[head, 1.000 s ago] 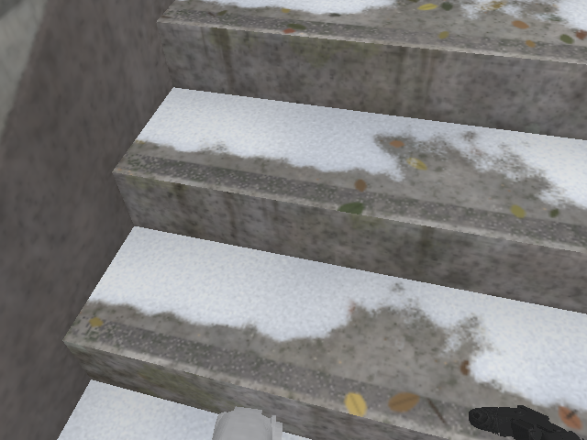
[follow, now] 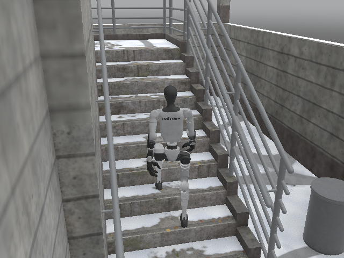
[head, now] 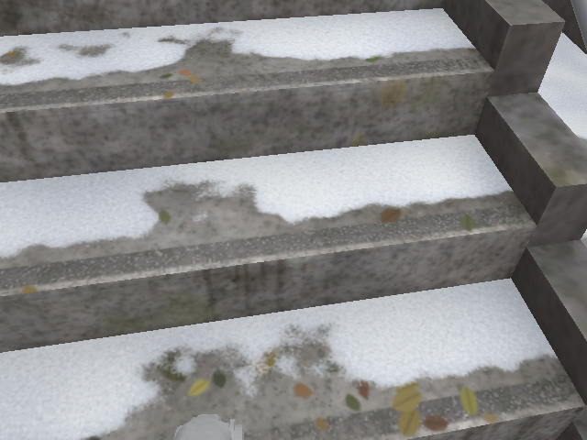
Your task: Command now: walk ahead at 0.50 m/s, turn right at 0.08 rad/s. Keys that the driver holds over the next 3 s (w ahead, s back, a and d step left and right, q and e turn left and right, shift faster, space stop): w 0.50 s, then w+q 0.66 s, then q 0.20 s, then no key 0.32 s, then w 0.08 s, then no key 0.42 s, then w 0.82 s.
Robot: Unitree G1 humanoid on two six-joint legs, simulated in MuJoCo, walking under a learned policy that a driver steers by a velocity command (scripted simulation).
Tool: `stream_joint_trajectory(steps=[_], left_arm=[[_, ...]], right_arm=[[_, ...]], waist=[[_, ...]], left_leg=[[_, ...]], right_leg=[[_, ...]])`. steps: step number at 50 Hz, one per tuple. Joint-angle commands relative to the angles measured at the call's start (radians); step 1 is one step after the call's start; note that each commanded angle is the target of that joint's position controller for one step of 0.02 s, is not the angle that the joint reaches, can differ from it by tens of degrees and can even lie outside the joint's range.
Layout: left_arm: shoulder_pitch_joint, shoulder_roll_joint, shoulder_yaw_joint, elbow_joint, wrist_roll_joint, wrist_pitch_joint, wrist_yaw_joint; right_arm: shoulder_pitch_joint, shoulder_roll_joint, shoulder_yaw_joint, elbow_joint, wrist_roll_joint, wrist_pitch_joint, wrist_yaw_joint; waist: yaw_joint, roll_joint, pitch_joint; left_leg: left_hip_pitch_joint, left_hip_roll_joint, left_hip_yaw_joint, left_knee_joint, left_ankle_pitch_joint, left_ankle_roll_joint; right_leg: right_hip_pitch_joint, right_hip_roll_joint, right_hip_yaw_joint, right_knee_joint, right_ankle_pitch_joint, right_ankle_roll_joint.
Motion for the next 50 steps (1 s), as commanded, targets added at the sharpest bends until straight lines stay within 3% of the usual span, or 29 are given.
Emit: stream_joint_trajectory(steps=[1, 3, 4, 5, 6, 7, 8, 12, 13, 16, 17, 18, 22, 23, 25, 26, 27, 28, 31, 33, 34, 35, 36, 38, 40, 42, 44, 46, 50], left_arm=[[-0.194, 0.255, 0.038, -0.155, -0.057, -0.058, -0.029], [-0.091, 0.311, 0.068, -0.109, -0.083, -0.086, -0.027], [-0.046, 0.269, 0.067, -0.082, -0.054, -0.084, -0.035], [0.091, 0.153, 0.054, -0.034, -0.004, -0.076, -0.040], [0.027, 0.125, 0.045, -0.074, 0.001, -0.041, -0.065], [-0.127, 0.110, 0.069, -0.086, -0.031, -0.015, -0.064], [-0.193, 0.102, 0.072, -0.125, -0.080, -0.022, -0.034], [-0.236, 0.042, 0.022, -0.145, -0.058, -0.017, 0.032], [-0.349, -0.075, -0.004, -0.324, -0.001, -0.005, 0.093], [-0.356, -0.028, -0.008, -0.364, -0.043, 0.011, 0.120], [-0.332, 0.064, -0.006, -0.295, -0.083, 0.023, 0.038], [-0.349, 0.040, -0.010, -0.290, -0.074, 0.023, 0.012], [-0.521, 0.003, -0.047, -0.351, -0.058, -0.006, 0.053], [-0.635, -0.080, -0.042, -0.488, -0.059, 0.001, 0.108], [-0.732, -0.026, -0.042, -0.584, -0.064, 0.030, 0.129], [-0.795, 0.027, -0.050, -0.529, -0.045, 0.070, 0.073], [-0.910, 0.017, -0.047, -0.560, -0.037, 0.084, 0.057], [-0.888, 0.001, -0.052, -0.538, -0.012, 0.081, 0.043], [-0.805, 0.006, -0.051, -0.519, -0.051, 0.076, -0.004], [-0.624, 0.034, -0.038, -0.485, -0.076, 0.068, 0.021], [-0.367, 0.062, -0.012, -0.396, -0.045, 0.077, 0.041], [-0.153, 0.125, 0.004, -0.333, -0.061, 0.077, 0.047], [0.018, 0.216, 0.056, -0.245, -0.011, 0.076, 0.065], [-0.130, 0.220, 0.062, -0.175, -0.041, 0.000, 0.073], [-0.309, 0.015, 0.021, -0.143, -0.052, -0.011, 0.061], [-0.364, -0.108, -0.018, -0.126, -0.032, -0.019, 0.056], [-0.386, -0.075, 0.006, -0.133, -0.031, -0.035, 0.060], [-0.320, -0.011, 0.010, -0.108, 0.025, -0.036, 0.067], [-0.109, -0.003, -0.016, 0.007, 0.064, -0.024, 0.064]], right_arm=[[-0.056, -0.081, -0.012, -0.095, 0.004, 0.012, 0.025], [-0.028, -0.146, -0.038, -0.115, 0.010, 0.001, 0.023], [0.050, -0.182, -0.057, -0.088, 0.008, -0.002, 0.016], [0.225, -0.230, -0.077, -0.017, 0.009, 0.001, 0.015], [0.444, -0.277, -0.098, 0.047, -0.013, 0.010, -0.010], [0.562, -0.314, -0.116, 0.086, -0.051, -0.001, -0.034], [0.547, -0.302, -0.116, 0.121, -0.038, -0.043, -0.040], [0.170, -0.010, -0.057, 0.178, -0.018, -0.057, -0.014], [0.312, 0.022, -0.067, 0.271, 0.020, -0.098, -0.048], [0.304, -0.029, -0.069, 0.295, 0.013, -0.138, -0.080], [0.167, -0.064, -0.071, 0.185, -0.067, -0.108, -0.023], [0.293, -0.055, -0.071, 0.228, -0.087, -0.087, -0.012], [0.573, 0.020, -0.036, 0.365, -0.125, -0.072, 0.006], [0.487, -0.046, -0.059, 0.298, 0.049, -0.117, -0.045], [0.505, -0.050, -0.054, 0.299, 0.056, -0.129, -0.089], [0.622, -0.020, -0.022, 0.321, -0.095, -0.101, -0.008], [0.779, 0.014, -0.024, 0.386, -0.101, -0.087, 0.035], [0.651, 0.016, -0.032, 0.330, -0.082, -0.079, 0.047], [0.594, -0.163, -0.071, 0.292, -0.059, -0.109, 0.062], [0.596, -0.244, -0.121, 0.316, -0.031, -0.113, 0.066], [0.614, -0.160, -0.117, 0.305, -0.055, -0.118, 0.055], [0.700, -0.073, -0.096, 0.276, -0.095, -0.111, 0.075], [0.564, -0.048, -0.115, 0.298, -0.030, -0.080, 0.094], [0.404, -0.024, -0.136, 0.270, -0.005, -0.078, 0.080], [0.276, 0.040, -0.095, 0.207, -0.022, -0.073, 0.036], [0.294, 0.064, -0.074, 0.189, -0.010, -0.036, 0.033], [0.249, 0.067, -0.073, 0.169, 0.006, -0.021, 0.055], [0.149, 0.048, -0.059, 0.132, 0.017, -0.020, 0.069], [-0.040, 0.023, -0.023, 0.017, 0.016, -0.029, 0.030]], waist=[[-0.115, -0.107, 0.062], [-0.107, -0.121, 0.004], [-0.091, -0.127, -0.092], [-0.062, 0.047, -0.257], [-0.169, 0.189, -0.318], [-0.244, 0.276, -0.159], [-0.191, 0.335, -0.021], [0.028, -0.009, 0.009], [0.063, -0.023, 0.115], [0.074, -0.044, 0.175], [0.047, 0.082, 0.009], [-0.001, 0.148, 0.052], [-0.053, 0.033, 0.132], [0.005, -0.010, 0.273], [-0.028, -0.027, 0.301], [-0.097, 0.173, -0.005], [-0.158, 0.161, 0.105], [-0.108, 0.124, 0.075], [0.005, 0.234, 0.031], [0.082, 0.257, -0.061], [0.137, 0.125, -0.305], [0.167, -0.170, -0.503], [0.246, -0.259, -0.343], [0.117, -0.122, -0.004], [0.003, 0.074, 0.005], [-0.094, 0.072, 0.012], [-0.124, 0.035, 0.069], [-0.095, -0.077, 0.087], [-0.047, 0.004, 0.117]], left_leg=[[0.645, -0.073, 0.117, -0.231, 0.009, -0.089], [0.565, -0.161, 0.172, -0.589, -0.144, -0.059], [0.660, -0.165, 0.124, -0.602, -0.044, -0.010], [1.021, -0.063, -0.189, -0.690, 0.103, 0.114], [1.283, 0.035, -0.586, -1.056, -0.302, 0.182], [1.257, 0.115, -0.935, -1.333, -0.670, 0.160], [1.176, 0.112, -0.904, -1.336, -0.754, 0.084], [0.867, 0.109, -0.532, -1.283, -0.275, 0.061], [0.833, 0.062, -0.331, -1.293, -0.306, -0.014], [0.777, 0.039, -0.207, -1.343, -0.131, 0.002], [0.861, 0.027, -0.158, -1.370, -0.079, 0.037], [0.960, 0.075, -0.248, -1.406, -0.065, 0.104], [1.290, 0.149, -0.326, -1.407, -0.131, 0.109], [1.004, 0.134, -0.266, -1.533, -0.261, 0.052], [0.924, 0.106, -0.247, -1.680, -0.258, 0.046], [1.145, 0.148, -0.242, -1.627, -0.111, 0.101], [1.216, 0.172, -0.256, -1.658, 0.101, 0.101], [1.177, 0.134, -0.157, -1.668, 0.274, 0.098], [1.236, 0.191, -0.115, -1.582, 1.353, 0.168], [1.435, 0.184, -0.075, -1.361, 1.737, 0.073], [1.190, 0.147, -0.105, -1.106, 1.487, -0.011], [0.800, -0.020, -0.187, -0.881, 0.834, -0.014], [0.621, -0.161, -0.264, -0.307, 0.166, -0.048], [0.363, -0.113, -0.285, 0.228, 0.237, 0.001], [0.292, -0.086, -0.255, 0.344, 0.206, 0.094], [0.257, -0.042, -0.246, 0.296, 0.258, 0.135], [0.222, -0.033, -0.151, 0.274, 0.163, 0.121], [0.152, -0.052, -0.054, 0.557, 0.073, 0.138], [-0.177, -0.037, -0.126, 0.407, 0.038, 0.204]], right_leg=[[-0.384, -0.247, 0.077, -0.301, 0.862, -0.261], [0.056, -0.265, 0.062, -0.101, 1.405, -0.250], [0.127, -0.226, 0.012, 0.073, 1.523, -0.217], [-0.139, -0.153, 0.059, 0.328, 1.268, -0.162], [-0.453, -0.014, 0.119, 0.531, 0.730, -0.155], [-0.702, 0.097, 0.275, 0.988, 0.314, -0.116], [-0.875, 0.102, 0.348, 1.234, 0.366, -0.124], [-0.959, 0.049, 0.352, 1.572, 0.461, -0.206], [-0.907, 0.014, 0.161, 1.559, 0.318, -0.108], [-0.943, -0.027, 0.092, 1.468, 0.353, -0.039], [-1.016, -0.031, 0.128, 1.507, 0.356, -0.123], [-1.156, -0.022, 0.096, 1.808, 0.221, -0.157], [-1.603, -0.057, 0.180, 1.800, 0.235, -0.271], [-1.340, -0.082, 0.018, 1.740, 0.114, -0.102], [-1.179, -0.136, -0.034, 1.494, 0.097, -0.033], [-1.230, -0.156, -0.074, 1.350, 0.293, -0.131], [-1.287, -0.158, -0.035, 1.244, 0.129, -0.164], [-1.085, -0.115, -0.134, 1.048, 0.051, -0.178], [-0.691, 0.004, -0.238, 0.879, 0.034, -0.103], [-0.467, 0.049, -0.146, 0.594, 0.046, -0.110], [0.036, -0.060, 0.041, 0.622, 0.472, -0.191], [0.422, -0.240, 0.520, 0.336, 0.345, -0.348], [0.290, -0.374, 0.855, 0.068, 0.181, -0.396], [-0.067, -0.364, 0.671, -0.002, -0.169, -0.272], [-0.163, -0.360, 0.415, 0.020, 0.108, -0.253], [-0.227, -0.315, 0.202, -0.002, 0.208, -0.157], [-0.278, -0.242, -0.031, -0.076, 0.226, -0.143], [-0.290, -0.252, -0.045, -0.186, 0.178, -0.184], [0.006, -0.273, -0.084, -0.213, 0.156, -0.158]])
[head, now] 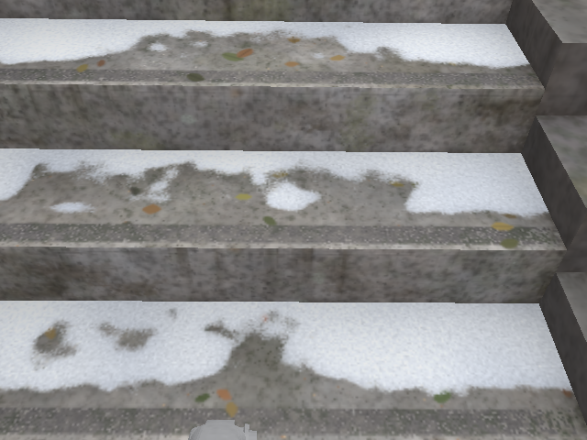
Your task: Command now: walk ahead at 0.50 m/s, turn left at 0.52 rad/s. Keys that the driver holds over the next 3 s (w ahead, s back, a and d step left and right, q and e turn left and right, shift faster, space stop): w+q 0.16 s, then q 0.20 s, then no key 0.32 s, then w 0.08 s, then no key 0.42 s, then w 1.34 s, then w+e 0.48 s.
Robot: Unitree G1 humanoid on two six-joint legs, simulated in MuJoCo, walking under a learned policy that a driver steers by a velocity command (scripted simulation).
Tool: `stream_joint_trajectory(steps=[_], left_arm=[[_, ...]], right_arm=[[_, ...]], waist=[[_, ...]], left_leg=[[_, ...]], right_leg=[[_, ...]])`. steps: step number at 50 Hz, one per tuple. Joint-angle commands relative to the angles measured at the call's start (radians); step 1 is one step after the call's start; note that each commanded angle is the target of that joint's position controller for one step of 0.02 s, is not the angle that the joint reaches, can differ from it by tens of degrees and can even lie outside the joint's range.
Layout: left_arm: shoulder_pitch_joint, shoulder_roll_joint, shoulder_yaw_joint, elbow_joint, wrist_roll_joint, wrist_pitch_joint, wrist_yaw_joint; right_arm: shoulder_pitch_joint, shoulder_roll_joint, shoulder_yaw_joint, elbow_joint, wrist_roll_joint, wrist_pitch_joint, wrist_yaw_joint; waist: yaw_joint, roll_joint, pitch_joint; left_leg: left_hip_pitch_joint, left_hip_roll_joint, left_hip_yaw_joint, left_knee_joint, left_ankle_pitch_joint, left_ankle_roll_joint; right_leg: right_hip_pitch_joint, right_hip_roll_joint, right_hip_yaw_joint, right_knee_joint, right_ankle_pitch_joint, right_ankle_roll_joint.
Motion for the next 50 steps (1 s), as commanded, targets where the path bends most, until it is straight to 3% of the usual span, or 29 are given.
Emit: stream_joint_trajectory(steps=[1, 4, 5, 7, 8, 10, 11, 12, 13, 14, 15, 17, 20, 22, 26, 33, 35, 37, 39, 41, 42, 43, 44, 45, 46, 47, 48, 49, 50], left_arm=[[-0.008, 0.023, -0.026, -0.027, 0.031, -0.025, -0.015], [0.047, 0.046, -0.033, -0.048, 0.018, -0.035, -0.053], [0.010, 0.068, -0.028, -0.048, -0.014, -0.043, -0.071], [0.040, 0.214, 0.002, -0.059, -0.046, -0.069, -0.069], [0.033, 0.258, 0.018, -0.075, -0.068, -0.074, -0.060], [0.057, 0.257, 0.038, -0.097, -0.051, -0.081, -0.045], [0.072, 0.225, 0.045, -0.125, -0.025, -0.087, -0.037], [0.017, 0.219, 0.045, -0.178, -0.018, -0.079, -0.049], [-0.067, 0.137, 0.046, -0.210, -0.072, -0.056, -0.085], [0.023, 0.132, 0.058, -0.167, -0.105, -0.034, -0.104], [-0.028, 0.115, 0.065, -0.175, -0.097, -0.036, -0.084], [-0.181, 0.056, 0.041, -0.256, -0.083, -0.053, -0.029], [-0.224, 0.077, 0.041, -0.316, -0.099, -0.023, 0.015], [-0.239, 0.085, 0.041, -0.336, -0.114, -0.011, 0.005], [-0.326, 0.101, 0.018, -0.370, -0.114, 0.001, -0.021], [-0.460, 0.123, -0.007, -0.439, -0.075, 0.045, 0.032], [-0.530, 0.085, -0.024, -0.449, -0.051, 0.060, 0.037], [-0.564, 0.074, -0.038, -0.463, -0.068, 0.050, 0.032], [-0.671, 0.067, -0.047, -0.481, -0.059, 0.054, -0.008], [-0.592, 0.038, -0.056, -0.437, -0.084, 0.056, -0.047], [-0.530, 0.082, -0.040, -0.407, -0.095, 0.052, -0.050], [-0.484, 0.140, -0.014, -0.380, -0.123, 0.019, -0.052], [-0.416, 0.178, -0.005, -0.362, -0.117, -0.009, -0.045], [-0.261, 0.279, 0.030, -0.352, -0.087, 0.002, -0.028], [-0.056, 0.332, 0.052, -0.296, -0.052, 0.005, -0.017], [0.056, 0.360, 0.057, -0.260, -0.035, -0.018, -0.011], [-0.026, 0.347, 0.058, -0.267, -0.042, -0.037, -0.009], [-0.237, 0.175, 0.046, -0.251, -0.178, -0.006, 0.075], [-0.300, 0.085, 0.022, -0.257, -0.173, -0.004, 0.104]], right_arm=[[-0.169, -0.015, 0.033, -0.128, -0.007, -0.003, -0.017], [-0.363, -0.019, 0.036, -0.191, -0.024, 0.054, -0.015], [-0.407, -0.019, 0.030, -0.222, -0.032, 0.070, -0.003], [-0.279, -0.004, 0.028, -0.207, 0.002, 0.072, 0.014], [-0.184, 0.001, 0.026, -0.178, -0.016, 0.066, 0.012], [-0.079, -0.072, -0.007, -0.161, -0.001, 0.034, -0.034], [0.028, -0.105, -0.019, -0.142, 0.020, 0.025, -0.056], [0.199, -0.153, -0.041, -0.108, -0.007, 0.034, -0.084], [0.364, -0.246, -0.062, -0.057, -0.051, 0.047, -0.080], [0.384, -0.345, -0.123, -0.034, -0.069, 0.029, -0.072], [0.301, -0.278, -0.109, -0.009, -0.077, 0.011, -0.065], [0.148, -0.106, -0.065, 0.029, -0.019, -0.022, -0.045], [0.043, 0.018, -0.010, 0.042, -0.065, -0.038, -0.035], [0.098, -0.036, -0.017, 0.018, -0.077, -0.060, -0.057], [0.240, -0.151, -0.044, 0.032, -0.097, -0.043, -0.085], [0.373, -0.123, -0.011, 0.023, -0.079, -0.067, -0.073], [0.483, -0.113, -0.003, 0.074, -0.086, -0.069, -0.076], [0.547, -0.166, -0.021, 0.138, -0.121, -0.066, -0.051], [0.372, -0.175, -0.025, 0.083, -0.053, -0.057, -0.018], [0.296, -0.178, -0.029, 0.071, -0.029, -0.071, -0.010], [0.213, -0.205, -0.032, 0.030, -0.024, -0.088, -0.015], [0.157, -0.246, -0.045, 0.002, 0.025, -0.103, -0.011], [0.307, -0.208, -0.050, 0.029, 0.025, -0.114, -0.012], [0.304, -0.155, -0.049, -0.021, 0.016, -0.123, -0.025], [0.171, -0.143, -0.061, -0.064, 0.019, -0.108, -0.039], [0.124, -0.150, -0.093, -0.048, 0.020, -0.096, -0.049], [0.187, -0.164, -0.111, -0.015, 0.013, -0.091, -0.051], [0.282, -0.004, -0.067, -0.043, -0.037, -0.035, -0.074], [0.292, -0.011, -0.069, -0.045, -0.040, 0.010, -0.088]], waist=[[-0.020, -0.026, 0.063], [0.043, -0.096, 0.107], [0.011, -0.076, 0.121], [-0.063, -0.139, 0.049], [-0.096, -0.183, 0.041], [-0.084, -0.211, -0.089], [-0.089, -0.145, -0.201], [-0.161, -0.033, -0.307], [-0.197, 0.165, -0.287], [-0.175, 0.134, -0.233], [-0.133, 0.102, -0.132], [-0.015, 0.032, -0.025], [0.106, -0.063, -0.048], [0.103, 0.035, -0.040], [0.009, 0.002, 0.009], [-0.068, 0.033, 0.065], [-0.105, 0.093, 0.100], [-0.118, 0.081, 0.162], [-0.068, 0.051, 0.178], [-0.012, 0.179, 0.115], [0.021, 0.149, 0.084], [0.064, 0.081, 0.018], [0.031, -0.001, -0.129], [0.089, -0.250, -0.277], [0.198, -0.408, -0.259], [0.237, -0.398, -0.124], [0.157, -0.357, -0.064], [-0.073, 0.003, -0.014], [-0.098, 0.034, 0.015]], left_leg=[[-0.141, 0.057, 0.000, -0.238, 0.100, 0.058], [0.034, 0.113, 0.159, -0.515, -0.073, 0.000], [0.270, 0.092, 0.257, -0.655, -0.139, -0.005], [0.471, -0.024, 0.270, -0.711, -0.146, -0.062], [0.442, -0.063, 0.268, -0.855, -0.199, -0.089], [0.691, -0.128, 0.235, -1.020, -0.072, -0.077], [1.023, -0.087, 0.050, -1.026, 0.199, -0.014], [1.263, -0.027, -0.192, -1.283, 0.158, 0.039], [1.378, 0.124, -0.613, -1.623, 0.216, 0.157], [1.242, 0.202, -0.747, -1.728, 0.314, 0.146], [1.138, 0.183, -0.665, -1.718, 0.188, 0.110], [1.037, 0.111, -0.483, -1.660, 0.235, 0.053], [0.918, 0.077, -0.189, -1.674, 0.471, 0.001], [0.866, 0.035, -0.084, -1.714, 0.520, -0.046], [0.967, 0.115, -0.204, -1.764, 0.285, -0.002], [1.170, 0.195, -0.266, -1.788, 0.218, 0.038], [1.235, 0.218, -0.307, -1.816, 0.112, 0.042], [1.392, 0.288, -0.379, -1.864, -0.051, 0.011], [1.042, 0.268, -0.301, -2.018, -0.165, -0.003], [0.880, 0.254, -0.172, -2.096, -0.136, -0.031], [0.920, 0.231, -0.137, -2.053, 0.016, -0.066], [1.017, 0.153, -0.083, -1.912, 0.429, -0.102], [0.966, 0.064, -0.006, -1.714, 0.720, -0.186], [0.717, -0.075, -0.024, -1.548, 0.267, -0.269], [0.495, -0.152, -0.156, -1.221, -0.231, -0.298], [0.376, -0.191, -0.313, -0.830, -0.119, -0.267], [0.331, -0.169, -0.323, -0.676, -0.056, -0.241], [0.652, -0.030, -0.112, -0.637, -0.087, -0.228], [0.713, -0.027, -0.079, -0.641, -0.065, -0.232]], right_leg=[[0.084, -0.243, 0.146, -0.285, 0.148, -0.147], [0.037, -0.293, 0.072, -0.485, 0.244, -0.187], [-0.093, -0.275, 0.003, -0.527, 0.508, -0.192], [0.057, -0.303, -0.043, -0.355, 1.322, -0.213], [0.239, -0.344, -0.037, -0.261, 1.484, -0.214], [0.316, -0.307, -0.041, -0.029, 1.683, -0.159], [0.046, -0.257, 0.008, 0.166, 1.565, -0.095], [-0.155, -0.162, 0.063, 0.412, 1.099, -0.052], [-0.465, 0.028, 0.213, 0.908, 0.165, 0.020], [-0.527, 0.066, 0.475, 1.289, 0.243, 0.008], [-0.634, 0.076, 0.544, 1.445, 0.271, 0.000], [-0.823, 0.097, 0.517, 1.550, 0.251, -0.060], [-0.843, -0.008, 0.412, 1.402, 0.172, -0.081], [-0.773, -0.014, 0.329, 1.442, 0.125, -0.041], [-1.006, 0.019, 0.331, 1.722, 0.056, 0.025], [-1.194, -0.077, 0.320, 1.542, 0.192, 0.101], [-1.246, -0.092, 0.301, 1.495, 0.149, 0.089], [-1.406, -0.135, 0.388, 1.395, 0.046, 0.039], [-0.969, -0.122, 0.244, 0.988, -0.247, -0.006], [-0.540, -0.062, 0.154, 0.983, -0.230, 0.011], [-0.438, -0.035, 0.164, 0.914, -0.120, 0.015], [-0.333, 0.035, 0.113, 0.688, -0.068, -0.005], [-0.059, -0.029, 0.280, 0.636, 0.376, -0.107], [0.181, -0.150, 0.697, 0.333, 0.302, -0.228], [0.265, -0.289, 1.096, 0.017, 0.004, -0.243], [0.150, -0.280, 1.210, -0.041, -0.193, -0.198], [0.023, -0.288, 1.134, -0.040, -0.193, -0.179], [-0.216, -0.304, 0.910, 0.040, 0.021, -0.160], [-0.358, -0.267, 0.797, 0.128, 0.023, -0.143]])
Over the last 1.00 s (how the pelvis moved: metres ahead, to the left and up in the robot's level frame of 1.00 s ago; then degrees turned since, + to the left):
0.55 0.01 0.32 12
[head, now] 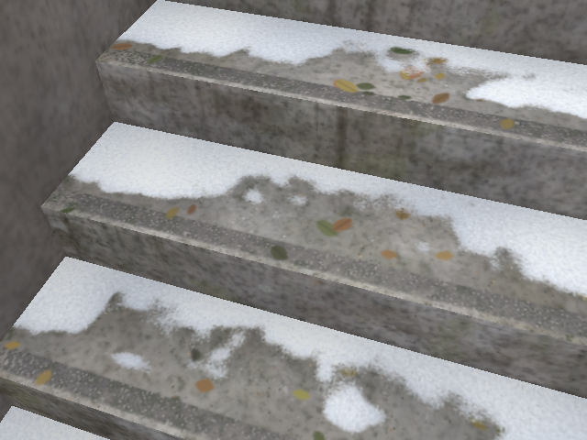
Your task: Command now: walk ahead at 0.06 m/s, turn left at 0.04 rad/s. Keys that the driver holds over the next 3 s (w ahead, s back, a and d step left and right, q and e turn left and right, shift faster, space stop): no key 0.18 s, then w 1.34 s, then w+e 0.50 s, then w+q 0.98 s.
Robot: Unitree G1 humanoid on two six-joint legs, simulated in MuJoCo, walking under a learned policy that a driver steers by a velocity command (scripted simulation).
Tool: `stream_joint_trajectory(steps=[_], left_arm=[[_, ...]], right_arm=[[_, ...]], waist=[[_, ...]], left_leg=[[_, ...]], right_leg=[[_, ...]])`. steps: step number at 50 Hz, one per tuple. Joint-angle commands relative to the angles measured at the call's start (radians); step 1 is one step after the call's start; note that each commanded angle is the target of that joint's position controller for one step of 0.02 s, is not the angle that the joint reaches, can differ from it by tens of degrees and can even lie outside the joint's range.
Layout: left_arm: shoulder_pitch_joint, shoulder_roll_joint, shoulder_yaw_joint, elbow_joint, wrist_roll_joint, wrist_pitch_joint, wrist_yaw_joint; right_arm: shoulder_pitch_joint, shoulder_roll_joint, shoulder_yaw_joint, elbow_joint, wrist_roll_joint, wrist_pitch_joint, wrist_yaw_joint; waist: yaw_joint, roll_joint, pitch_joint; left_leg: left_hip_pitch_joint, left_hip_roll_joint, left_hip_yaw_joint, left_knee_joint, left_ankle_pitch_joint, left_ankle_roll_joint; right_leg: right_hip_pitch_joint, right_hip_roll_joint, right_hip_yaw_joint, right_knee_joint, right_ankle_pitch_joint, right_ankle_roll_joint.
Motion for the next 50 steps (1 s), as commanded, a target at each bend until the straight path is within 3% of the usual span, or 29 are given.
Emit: stream_joint_trajectory(steps=[1, 2, 4, 7, 9, 12, 13, 15, 16, 18, 20, 21, 22, 23, 24, 25, 26, 27, 28, 29, 31, 34, 39, 41, 43, 45, 47, 48, 50], left_arm=[[0.029, 0.009, 0.021, 0.034, -0.035, 0.011, 0.081], [0.020, -0.008, 0.019, 0.034, -0.024, 0.010, 0.077], [0.058, 0.048, 0.042, 0.050, -0.003, -0.014, 0.062], [0.172, 0.082, 0.065, 0.069, -0.007, -0.025, 0.058], [0.200, 0.057, 0.063, 0.059, -0.014, -0.019, 0.074], [0.277, 0.083, 0.083, 0.060, -0.011, -0.013, 0.084], [0.279, 0.094, 0.090, 0.052, -0.023, -0.009, 0.086], [0.294, 0.154, 0.116, 0.025, -0.015, 0.001, 0.089], [0.254, 0.156, 0.120, -0.007, 0.003, 0.006, 0.099], [0.249, 0.171, 0.136, -0.019, 0.013, 0.020, 0.110], [0.251, 0.179, 0.134, -0.052, 0.012, 0.007, 0.091], [0.213, 0.193, 0.144, -0.055, 0.006, 0.008, 0.089], [0.185, 0.130, 0.119, -0.050, 0.007, 0.022, 0.077], [0.220, 0.093, 0.115, -0.032, 0.025, 0.034, 0.064], [0.197, -0.015, 0.081, -0.052, 0.036, 0.019, 0.045], [0.177, -0.033, 0.083, -0.093, 0.018, 0.008, 0.036], [0.194, 0.027, 0.098, -0.093, 0.034, -0.001, 0.021], [0.188, 0.035, 0.098, -0.104, 0.033, -0.021, -0.004], [0.167, 0.052, 0.104, -0.095, 0.032, -0.031, -0.022], [0.128, 0.012, 0.091, -0.111, 0.044, -0.029, -0.027], [0.161, 0.031, 0.103, -0.084, 0.046, -0.016, -0.036], [0.117, -0.015, 0.085, -0.102, 0.029, 0.024, -0.014], [-0.179, -0.097, 0.036, -0.259, 0.029, 0.015, 0.022], [-0.237, -0.097, 0.022, -0.326, 0.017, 0.014, 0.026], [-0.341, -0.094, 0.002, -0.397, 0.003, 0.022, 0.031], [-0.394, -0.099, -0.013, -0.441, -0.004, 0.042, 0.025], [-0.185, -0.125, -0.019, -0.356, -0.034, 0.043, 0.033], [-0.063, -0.093, -0.007, -0.302, -0.047, 0.044, 0.042], [0.243, 0.030, 0.046, -0.224, -0.022, 0.047, 0.067]], right_arm=[[0.107, 0.093, 0.009, -0.093, -0.039, 0.074, -0.039], [0.092, 0.089, 0.009, -0.111, -0.044, 0.091, -0.042], [0.059, 0.088, 0.010, -0.161, -0.027, 0.104, -0.054], [-0.001, 0.070, 0.010, -0.219, -0.027, 0.100, -0.065], [-0.042, 0.066, 0.010, -0.255, -0.036, 0.110, -0.067], [-0.102, 0.073, 0.011, -0.310, -0.035, 0.121, -0.057], [-0.124, 0.067, 0.007, -0.322, -0.033, 0.125, -0.057], [-0.117, 0.045, 0.005, -0.328, -0.032, 0.119, -0.041], [-0.139, 0.050, 0.007, -0.339, -0.011, 0.110, -0.043], [-0.076, 0.057, 0.011, -0.307, 0.010, 0.095, -0.041], [-0.030, 0.058, 0.007, -0.274, 0.042, 0.080, -0.035], [0.040, 0.071, 0.005, -0.230, 0.025, 0.073, -0.036], [0.166, 0.082, 0.000, -0.152, 0.010, 0.077, -0.039], [0.303, 0.080, -0.006, -0.097, -0.010, 0.061, -0.042], [0.356, 0.055, -0.001, -0.094, -0.030, 0.044, -0.051], [0.304, 0.030, 0.003, -0.125, -0.048, 0.043, -0.068], [0.246, 0.017, 0.004, -0.153, -0.012, 0.033, -0.073], [0.150, 0.017, 0.008, -0.167, -0.001, 0.017, -0.071], [0.150, 0.007, -0.001, -0.163, -0.013, 0.006, -0.070], [0.171, 0.015, -0.007, -0.139, -0.026, -0.008, -0.076], [0.217, 0.053, 0.000, -0.115, -0.016, -0.022, -0.068], [0.340, 0.089, 0.004, -0.039, -0.019, -0.035, -0.047], [0.406, 0.089, 0.007, 0.053, -0.036, -0.067, -0.036], [0.349, 0.100, 0.021, 0.060, -0.029, -0.072, -0.036], [0.370, 0.107, 0.034, 0.096, -0.015, -0.065, -0.049], [0.403, 0.062, 0.020, 0.106, 0.003, -0.050, -0.088], [0.302, 0.039, 0.029, 0.056, 0.038, -0.045, -0.094], [0.269, -0.017, 0.026, 0.022, 0.051, -0.041, -0.104], [0.157, -0.128, -0.009, -0.020, 0.056, -0.071, -0.078]], waist=[[-0.116, -0.023, -0.031], [-0.119, -0.031, 0.006], [-0.113, -0.062, 0.056], [-0.081, -0.052, 0.052], [-0.072, -0.076, 0.058], [-0.039, -0.131, 0.059], [-0.040, -0.132, 0.072], [-0.023, -0.142, 0.073], [-0.022, -0.198, 0.104], [-0.004, -0.222, 0.080], [0.017, -0.195, 0.070], [-0.021, -0.171, 0.057], [-0.053, -0.156, 0.028], [-0.088, -0.027, -0.013], [-0.114, 0.222, 0.019], [-0.070, 0.319, 0.069], [-0.016, 0.207, 0.172], [0.029, 0.088, 0.189], [0.007, 0.028, 0.160], [0.000, 0.031, 0.134], [-0.011, -0.008, 0.095], [-0.044, 0.060, 0.090], [-0.081, 0.016, 0.193], [-0.033, 0.002, 0.229], [-0.051, 0.041, 0.265], [-0.081, 0.000, 0.227], [0.020, 0.018, 0.076], [0.080, 0.093, -0.019], [0.250, 0.193, -0.197]], left_leg=[[-0.137, 0.022, 0.078, 0.410, 0.040, 0.025], [-0.175, 0.011, 0.072, 0.458, 0.063, 0.037], [-0.256, -0.018, 0.082, 0.525, 0.074, 0.061], [-0.363, -0.018, 0.092, 0.481, 0.067, 0.040], [-0.375, 0.003, 0.078, 0.388, 0.062, 0.001], [-0.448, 0.049, 0.127, 0.333, 0.097, -0.019], [-0.463, 0.081, 0.145, 0.303, 0.104, -0.026], [-0.411, 0.137, 0.215, 0.154, -0.012, -0.035], [-0.338, 0.178, 0.169, -0.036, -0.091, -0.036], [-0.166, 0.153, 0.245, -0.251, -0.189, -0.029], [0.100, 0.073, 0.376, -0.449, -0.266, 0.031], [0.214, 0.044, 0.407, -0.557, -0.172, 0.053], [0.343, -0.011, 0.487, -0.634, -0.076, 0.040], [0.493, 0.018, 0.407, -0.670, -0.187, 0.030], [0.512, 0.245, 0.040, -0.831, -0.437, 0.040], [0.455, 0.393, -0.449, -1.099, -0.732, 0.070], [0.325, 0.452, -0.551, -1.189, -0.804, 0.084], [0.291, 0.408, -0.437, -1.144, -0.635, 0.083], [0.338, 0.336, -0.274, -1.084, -0.468, 0.066], [0.335, 0.273, -0.143, -1.030, -0.317, 0.076], [0.358, 0.222, -0.039, -1.003, -0.178, 0.100], [0.417, 0.255, -0.050, -0.957, -0.183, 0.179], [0.526, 0.332, -0.079, -1.013, -0.223, 0.222], [0.401, 0.295, -0.009, -1.066, -0.174, 0.186], [0.327, 0.237, 0.056, -1.146, -0.017, 0.169], [0.359, 0.276, 0.107, -1.340, 0.302, 0.199], [0.318, 0.232, 0.301, -1.181, 1.223, 0.182], [0.344, 0.249, 0.296, -1.032, 1.655, 0.173], [0.412, 0.271, 0.280, -0.597, 1.805, 0.150]], right_leg=[[0.175, -0.213, 0.555, -0.606, 0.159, -0.142], [0.151, -0.196, 0.480, -0.616, 0.147, -0.136], [0.173, -0.201, 0.403, -0.650, 0.186, -0.131], [0.336, -0.183, 0.345, -0.673, 0.179, -0.125], [0.396, -0.192, 0.341, -0.690, 0.268, -0.131], [0.478, -0.214, 0.380, -0.778, -0.060, -0.163], [0.475, -0.223, 0.417, -0.801, -0.171, -0.168], [0.489, -0.229, 0.444, -0.917, -0.295, -0.202], [0.468, -0.256, 0.472, -0.983, -0.298, -0.194], [0.464, -0.215, 0.389, -0.971, -0.292, -0.179], [0.364, -0.220, 0.339, -0.979, -0.290, -0.161], [0.345, -0.196, 0.293, -0.906, -0.333, -0.144], [0.320, -0.114, 0.204, -0.765, -0.289, -0.127], [0.246, -0.044, 0.120, -0.514, -0.253, -0.115], [0.092, 0.034, 0.046, -0.113, -0.056, -0.079], [-0.131, 0.077, 0.157, 0.079, 0.077, -0.061], [-0.143, 0.033, 0.181, 0.269, 0.160, -0.026], [-0.167, -0.002, 0.173, 0.306, 0.283, -0.010], [-0.187, -0.022, 0.141, 0.331, 0.315, 0.001], [-0.174, -0.026, 0.147, 0.352, 0.349, 0.005], [-0.162, -0.022, 0.116, 0.324, 0.389, 0.009], [-0.353, 0.009, 0.078, 0.632, 0.318, -0.003], [-0.773, -0.002, 0.128, 0.959, 0.144, -0.067], [-0.707, -0.022, 0.114, 0.873, 0.115, -0.087], [-0.642, -0.035, -0.003, 0.740, 0.064, -0.078], [-0.398, -0.061, -0.052, 0.408, 0.037, -0.105], [0.070, 0.040, -0.153, 0.192, 0.083, -0.155], [0.242, 0.106, -0.170, 0.144, 0.053, -0.143], [0.506, 0.135, -0.058, -0.126, 0.032, -0.158]])
Over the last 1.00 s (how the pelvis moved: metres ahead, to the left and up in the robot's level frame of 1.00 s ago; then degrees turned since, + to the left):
0.39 -0.05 0.22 18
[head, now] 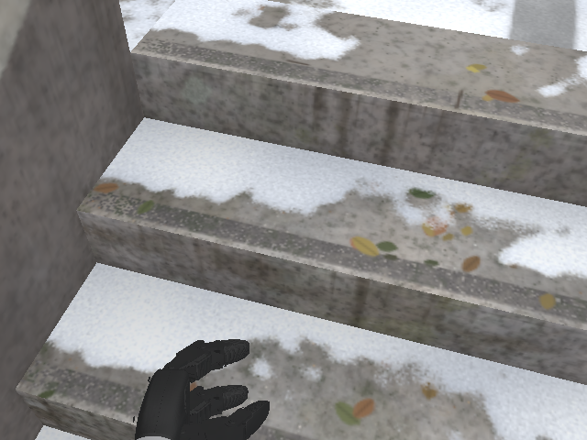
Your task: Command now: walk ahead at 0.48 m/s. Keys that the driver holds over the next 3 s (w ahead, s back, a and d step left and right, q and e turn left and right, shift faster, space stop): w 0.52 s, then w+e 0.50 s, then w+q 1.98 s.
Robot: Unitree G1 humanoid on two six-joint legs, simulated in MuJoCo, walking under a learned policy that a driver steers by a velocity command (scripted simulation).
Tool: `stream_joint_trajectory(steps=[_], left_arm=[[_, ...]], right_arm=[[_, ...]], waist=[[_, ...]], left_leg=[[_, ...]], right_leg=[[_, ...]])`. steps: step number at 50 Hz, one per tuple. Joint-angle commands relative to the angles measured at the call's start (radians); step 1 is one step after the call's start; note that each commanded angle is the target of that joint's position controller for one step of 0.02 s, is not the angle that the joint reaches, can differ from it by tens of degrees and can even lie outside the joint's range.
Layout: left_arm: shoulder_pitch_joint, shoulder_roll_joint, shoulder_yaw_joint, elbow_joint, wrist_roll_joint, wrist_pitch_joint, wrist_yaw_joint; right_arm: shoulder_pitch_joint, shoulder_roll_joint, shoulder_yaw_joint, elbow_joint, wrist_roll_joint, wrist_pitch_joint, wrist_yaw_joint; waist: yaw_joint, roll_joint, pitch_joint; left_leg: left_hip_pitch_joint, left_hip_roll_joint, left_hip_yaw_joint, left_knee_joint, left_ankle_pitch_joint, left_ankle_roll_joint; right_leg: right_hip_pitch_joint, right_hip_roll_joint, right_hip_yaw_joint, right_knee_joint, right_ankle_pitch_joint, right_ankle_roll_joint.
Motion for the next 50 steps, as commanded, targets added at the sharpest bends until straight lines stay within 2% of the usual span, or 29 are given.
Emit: stream_joint_trajectory(steps=[1, 2, 3, 5, 7, 9, 12, 15, 17, 19, 21, 22, 23, 24, 25, 26, 27, 28, 29, 30, 31, 32, 34, 35, 41, 45, 46, 48, 50], left_arm=[[0.515, 0.261, 0.107, 0.110, 0.046, -0.003, 0.032], [0.508, 0.377, 0.145, 0.157, 0.042, 0.003, 0.046], [0.417, 0.334, 0.140, 0.157, 0.028, 0.002, 0.043], [0.324, 0.139, 0.095, 0.228, 0.039, -0.028, 0.029], [0.363, 0.059, 0.076, 0.305, 0.056, -0.060, 0.017], [0.411, 0.087, 0.083, 0.360, 0.058, -0.094, -0.015], [0.379, 0.158, 0.079, 0.338, 0.041, -0.113, -0.023], [0.547, 0.193, 0.071, 0.404, 0.006, -0.151, -0.013], [0.667, 0.234, 0.084, 0.434, 0.008, -0.149, -0.010], [0.793, 0.182, 0.071, 0.492, 0.005, -0.136, 0.014], [0.782, 0.201, 0.081, 0.465, -0.016, -0.103, 0.040], [0.706, 0.172, 0.070, 0.419, -0.025, -0.090, 0.041], [0.722, 0.250, 0.079, 0.394, -0.022, -0.106, 0.034], [0.673, 0.362, 0.111, 0.368, -0.007, -0.124, 0.021], [0.609, 0.410, 0.137, 0.347, -0.028, -0.137, -0.003], [0.599, 0.374, 0.135, 0.341, -0.041, -0.165, -0.017], [0.636, 0.309, 0.133, 0.280, -0.066, -0.164, -0.052], [0.679, 0.233, 0.130, 0.449, 0.093, -0.075, -0.203], [0.613, 0.215, 0.145, 0.367, 0.059, -0.068, -0.223], [0.540, 0.215, 0.143, 0.348, 0.030, -0.078, -0.176], [0.524, 0.171, 0.123, 0.335, 0.026, -0.080, -0.140], [0.499, 0.140, 0.097, 0.298, 0.010, -0.064, -0.116], [0.475, 0.072, 0.054, 0.276, 0.005, -0.011, -0.099], [0.469, 0.042, 0.041, 0.266, -0.015, 0.006, -0.091], [0.059, 0.145, 0.020, 0.163, 0.012, 0.014, -0.092], [-0.074, 0.143, 0.025, 0.152, 0.023, 0.057, -0.076], [-0.067, 0.135, 0.031, 0.156, 0.047, 0.054, -0.086], [-0.103, 0.126, 0.021, 0.129, 0.035, 0.056, -0.107], [-0.043, 0.091, 0.007, 0.129, 0.040, 0.051, -0.128]], right_arm=[[-0.211, -0.291, -0.066, -0.175, 0.012, -0.051, 0.027], [-0.230, -0.160, -0.062, -0.254, -0.015, -0.051, 0.071], [-0.197, -0.099, -0.052, -0.282, -0.061, -0.043, 0.090], [-0.232, -0.023, -0.028, -0.367, -0.088, -0.029, 0.089], [-0.271, 0.036, -0.002, -0.397, -0.065, 0.003, 0.065], [-0.272, 0.085, 0.027, -0.422, -0.057, 0.038, 0.034], [-0.428, -0.011, 0.015, -0.467, -0.044, 0.074, -0.004], [-0.581, 0.005, 0.024, -0.507, -0.034, 0.082, -0.026], [-0.663, 0.018, 0.044, -0.555, -0.053, 0.087, -0.023], [-0.795, 0.046, 0.072, -0.615, -0.053, 0.082, 0.013], [-0.789, 0.019, 0.082, -0.623, -0.055, 0.094, 0.045], [-0.766, 0.024, 0.086, -0.603, -0.004, 0.087, 0.052], [-0.676, 0.015, 0.067, -0.552, -0.001, 0.089, 0.043], [-0.460, -0.038, 0.034, -0.501, 0.000, 0.099, 0.028], [-0.331, -0.113, 0.013, -0.460, -0.011, 0.099, 0.028], [-0.220, -0.195, -0.024, -0.395, -0.049, 0.093, 0.021], [-0.125, -0.297, -0.065, -0.358, -0.073, 0.095, 0.007], [-0.033, -0.147, 0.005, -0.309, -0.144, 0.174, 0.073], [-0.119, -0.179, -0.010, -0.204, -0.125, 0.141, 0.103], [-0.275, -0.150, -0.018, -0.178, -0.063, 0.097, 0.124], [-0.373, -0.041, 0.010, -0.130, -0.049, 0.047, 0.138], [-0.399, 0.033, 0.040, -0.059, -0.088, 0.008, 0.154], [-0.571, 0.064, 0.051, -0.090, -0.090, -0.024, 0.155], [-0.545, 0.038, 0.043, -0.087, -0.080, -0.032, 0.145], [-0.056, -0.065, 0.076, 0.084, -0.179, -0.007, 0.131], [-0.058, -0.052, 0.094, 0.061, -0.130, 0.012, 0.162], [-0.126, -0.055, 0.096, 0.017, -0.109, 0.003, 0.161], [-0.193, -0.167, 0.077, 0.009, -0.096, 0.000, 0.169], [-0.138, -0.317, 0.045, 0.050, -0.093, -0.003, 0.151]], waist=[[0.341, 0.125, -0.251], [0.258, -0.253, -0.204], [0.167, -0.154, -0.213], [0.046, 0.038, 0.025], [0.006, 0.006, 0.080], [-0.032, -0.002, 0.085], [-0.027, 0.041, 0.144], [0.038, -0.103, 0.122], [0.065, -0.053, 0.110], [0.115, -0.084, 0.105], [0.129, -0.042, 0.030], [0.097, 0.019, -0.002], [0.075, -0.079, -0.153], [-0.035, -0.229, -0.245], [-0.096, -0.256, -0.298], [-0.154, -0.254, -0.379], [-0.143, 0.076, -0.468], [-0.308, 0.229, -0.225], [-0.116, 0.085, 0.048], [-0.043, -0.053, 0.044], [0.036, -0.194, -0.052], [0.115, -0.253, -0.068], [0.240, -0.138, -0.049], [0.232, 0.026, -0.050], [0.055, 0.037, 0.013], [0.046, 0.076, 0.006], [0.071, 0.076, 0.023], [0.119, 0.083, -0.028], [0.162, 0.150, -0.041]], left_leg=[[-0.391, 0.128, -0.056, 0.795, 1.379, 0.048], [-0.804, -0.158, -0.100, 1.315, 0.076, -0.013], [-0.917, -0.118, -0.301, 1.582, 0.060, 0.017], [-1.042, -0.057, -0.186, 1.728, 0.169, 0.041], [-1.146, -0.085, -0.208, 1.895, 0.102, 0.056], [-1.259, -0.072, -0.228, 1.923, 0.061, 0.067], [-1.213, -0.063, -0.108, 1.684, 0.055, 0.026], [-1.434, -0.026, 0.017, 1.909, -0.062, 0.030], [-1.575, 0.025, 0.027, 1.836, -0.182, 0.067], [-1.614, 0.058, 0.071, 1.713, -0.235, 0.080], [-1.254, 0.066, 0.139, 1.313, -0.178, 0.071], [-0.891, -0.010, 0.242, 1.029, -0.122, 0.068], [-0.652, -0.104, 0.265, 1.065, -0.119, 0.068], [-0.577, -0.115, 0.219, 0.996, -0.176, 0.075], [-0.512, -0.111, 0.153, 0.804, -0.170, 0.100], [-0.296, -0.011, -0.083, 0.758, -0.249, 0.165], [-0.076, 0.264, -0.688, 0.414, -0.353, 0.334], [-0.206, 0.233, -1.144, 0.121, -0.564, 0.420], [-0.352, 0.265, -1.000, 0.128, -0.627, 0.307], [-0.435, 0.274, -0.787, 0.182, -0.217, 0.352], [-0.442, 0.293, -0.613, 0.213, -0.034, 0.323], [-0.504, 0.294, -0.446, 0.236, 0.072, 0.241], [-0.728, 0.190, -0.155, 0.158, -0.052, 0.095], [-0.703, 0.143, -0.039, 0.135, 0.086, 0.091], [-0.405, 0.148, 0.018, 0.089, -0.080, 0.008], [-0.229, 0.273, 0.005, -0.046, 0.181, 0.118], [-0.275, 0.276, 0.043, -0.059, 0.322, 0.121], [-0.453, 0.268, 0.148, -0.071, 0.884, 0.152], [-0.188, 0.331, 0.148, 0.033, 1.353, 0.176]], right_leg=[[0.837, 0.003, 0.314, -0.439, -0.106, -0.057], [0.942, -0.280, 0.967, -0.870, 0.033, -0.175], [0.880, -0.279, 1.129, -0.979, -0.053, -0.124], [0.611, -0.263, 0.852, -0.943, -0.300, -0.073], [0.518, -0.197, 0.621, -0.906, -0.033, -0.028], [0.568, -0.160, 0.446, -0.911, 0.185, 0.029], [0.450, -0.122, 0.282, -1.053, 0.352, 0.055], [0.690, -0.151, 0.328, -1.121, 0.526, -0.028], [0.883, -0.152, 0.320, -1.141, 0.400, -0.007], [1.025, -0.156, 0.320, -1.196, 0.486, 0.008], [0.994, -0.127, 0.232, -1.322, 0.766, -0.005], [0.810, -0.091, 0.187, -1.298, 1.172, -0.009], [0.833, -0.162, 0.196, -1.154, 1.784, -0.009], [0.970, -0.232, 0.193, -0.971, 2.091, -0.022], [1.085, -0.258, 0.202, -0.793, 2.075, 0.006], [0.949, -0.212, 0.210, -0.527, 1.800, 0.012], [0.618, 0.000, 0.275, -0.091, 1.134, 0.070], [0.187, 0.201, 0.670, 0.581, 0.590, 0.000], [-0.121, 0.182, 0.705, 0.765, 0.612, -0.051], [-0.154, 0.175, 0.608, 0.874, 0.528, -0.074], [-0.169, 0.139, 0.582, 0.876, 0.473, -0.098], [-0.216, 0.066, 0.543, 0.855, 0.543, -0.119], [-0.150, -0.057, 0.430, 0.757, 0.510, -0.101], [-0.192, -0.045, 0.343, 0.915, 0.374, -0.091], [-0.517, -0.042, 0.298, 0.771, 0.539, -0.132], [-0.531, -0.114, 0.206, 0.488, 0.411, -0.054], [-0.419, -0.106, 0.148, 0.446, 0.345, -0.041], [-0.006, -0.046, 0.045, 0.237, 0.270, -0.049], [0.033, 0.025, 0.035, 0.049, 0.137, -0.016]])
Over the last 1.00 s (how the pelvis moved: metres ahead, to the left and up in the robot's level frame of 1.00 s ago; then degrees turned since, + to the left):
0.33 0.06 0.13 1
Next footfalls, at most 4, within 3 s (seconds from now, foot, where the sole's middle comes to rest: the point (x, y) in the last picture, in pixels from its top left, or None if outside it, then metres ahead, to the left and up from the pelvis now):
0.50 left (259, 379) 0.52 0.05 -0.47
1.02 right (386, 222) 0.74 -0.19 -0.31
1.52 left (280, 43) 1.10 0.00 -0.14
2.10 right None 1.35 -0.21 -0.14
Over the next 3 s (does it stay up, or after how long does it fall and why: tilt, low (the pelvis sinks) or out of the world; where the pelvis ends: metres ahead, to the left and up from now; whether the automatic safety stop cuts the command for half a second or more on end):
stays up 1.57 0.08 0.63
